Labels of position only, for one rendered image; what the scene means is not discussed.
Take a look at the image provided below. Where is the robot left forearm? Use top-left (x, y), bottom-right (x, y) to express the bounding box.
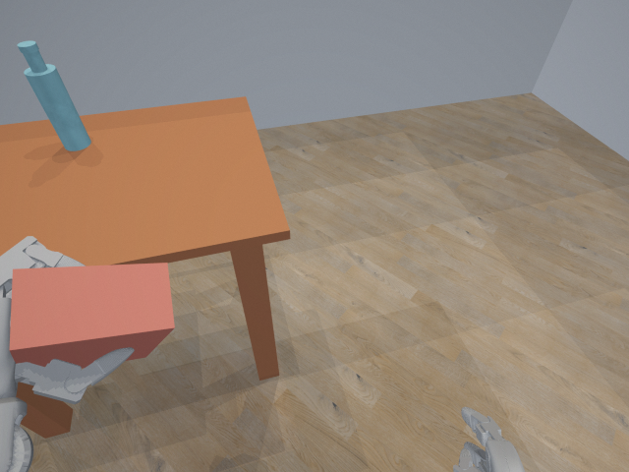
top-left (0, 397), bottom-right (33, 472)

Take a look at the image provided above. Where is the table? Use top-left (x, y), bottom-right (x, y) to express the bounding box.
top-left (0, 96), bottom-right (290, 439)

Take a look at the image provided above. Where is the sponge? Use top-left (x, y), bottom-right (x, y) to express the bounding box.
top-left (10, 263), bottom-right (175, 369)

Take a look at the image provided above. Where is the right robot hand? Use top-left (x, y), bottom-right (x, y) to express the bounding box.
top-left (453, 407), bottom-right (525, 472)

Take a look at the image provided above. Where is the left robot hand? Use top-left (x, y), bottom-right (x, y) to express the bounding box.
top-left (0, 236), bottom-right (135, 404)

